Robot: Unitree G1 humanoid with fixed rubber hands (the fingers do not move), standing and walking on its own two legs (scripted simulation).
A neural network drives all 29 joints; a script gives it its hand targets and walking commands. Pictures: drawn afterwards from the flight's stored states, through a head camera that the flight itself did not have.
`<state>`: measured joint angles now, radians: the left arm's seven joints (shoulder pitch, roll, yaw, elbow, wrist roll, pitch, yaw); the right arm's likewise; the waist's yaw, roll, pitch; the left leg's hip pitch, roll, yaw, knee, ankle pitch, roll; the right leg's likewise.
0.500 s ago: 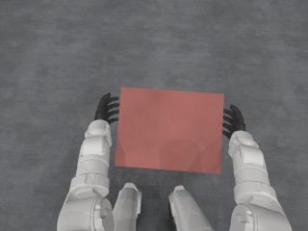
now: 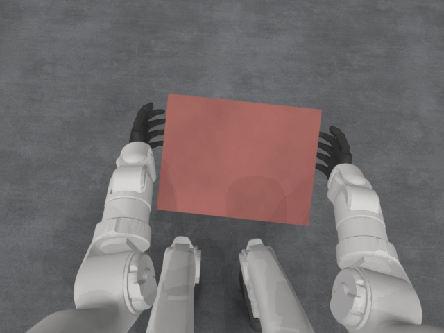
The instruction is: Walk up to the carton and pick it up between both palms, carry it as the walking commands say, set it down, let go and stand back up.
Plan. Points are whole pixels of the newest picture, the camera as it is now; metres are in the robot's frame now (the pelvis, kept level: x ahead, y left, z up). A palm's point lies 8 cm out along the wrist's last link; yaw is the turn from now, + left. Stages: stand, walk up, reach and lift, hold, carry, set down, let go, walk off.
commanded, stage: set down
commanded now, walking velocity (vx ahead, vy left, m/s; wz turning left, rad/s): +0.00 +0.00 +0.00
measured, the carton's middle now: (235, 160) +0.45 -0.05 -0.18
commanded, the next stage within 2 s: none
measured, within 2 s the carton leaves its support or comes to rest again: neither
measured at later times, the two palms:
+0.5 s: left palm (158, 150) +0.47 +0.12 -0.15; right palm (322, 172) +0.40 -0.24 -0.15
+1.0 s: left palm (165, 156) +0.48 +0.12 -0.23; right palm (308, 174) +0.42 -0.24 -0.24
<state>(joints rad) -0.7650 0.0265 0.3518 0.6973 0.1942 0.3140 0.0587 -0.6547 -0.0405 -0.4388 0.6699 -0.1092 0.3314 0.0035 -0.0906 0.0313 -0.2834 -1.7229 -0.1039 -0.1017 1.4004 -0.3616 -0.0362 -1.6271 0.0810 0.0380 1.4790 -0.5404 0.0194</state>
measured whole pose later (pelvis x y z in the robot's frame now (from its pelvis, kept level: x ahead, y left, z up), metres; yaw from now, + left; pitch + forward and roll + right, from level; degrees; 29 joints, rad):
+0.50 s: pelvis -0.02 +0.00 -0.08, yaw -2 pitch +44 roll -3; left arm -0.95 0.07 0.34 0.76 0.17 0.32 0.11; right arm -0.80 -0.11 -0.41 0.70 -0.06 0.34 -0.04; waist -0.09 0.04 -0.24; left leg -2.04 -0.13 -0.11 1.66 -0.39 -0.05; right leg -1.94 0.10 0.03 1.74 -0.58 0.04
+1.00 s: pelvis -0.04 +0.00 -0.14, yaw -2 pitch +46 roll -2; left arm -1.10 0.12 0.36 0.80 0.10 0.28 0.12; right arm -0.97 -0.17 -0.37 0.74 -0.03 0.31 -0.08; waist -0.07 0.05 -0.12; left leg -2.25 -0.14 -0.10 1.82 -0.38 -0.08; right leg -2.16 0.11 0.02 1.92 -0.58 0.04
